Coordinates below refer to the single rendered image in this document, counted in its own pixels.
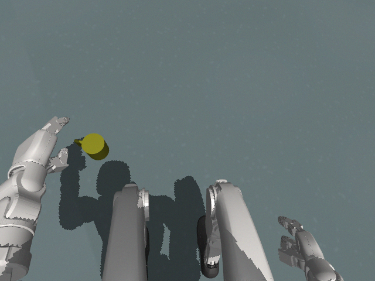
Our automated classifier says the right robot foot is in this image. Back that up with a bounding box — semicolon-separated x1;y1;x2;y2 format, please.
197;215;219;279

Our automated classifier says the mug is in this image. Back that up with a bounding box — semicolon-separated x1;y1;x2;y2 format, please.
74;133;109;160

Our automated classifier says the right robot hand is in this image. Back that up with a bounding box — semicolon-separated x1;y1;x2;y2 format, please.
278;216;325;272

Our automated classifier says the left robot arm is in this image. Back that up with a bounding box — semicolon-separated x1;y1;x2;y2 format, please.
0;162;47;281

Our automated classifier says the right robot arm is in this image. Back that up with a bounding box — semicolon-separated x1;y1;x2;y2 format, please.
304;258;343;281

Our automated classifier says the left robot hand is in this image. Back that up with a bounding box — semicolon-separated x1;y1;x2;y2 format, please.
12;116;70;174

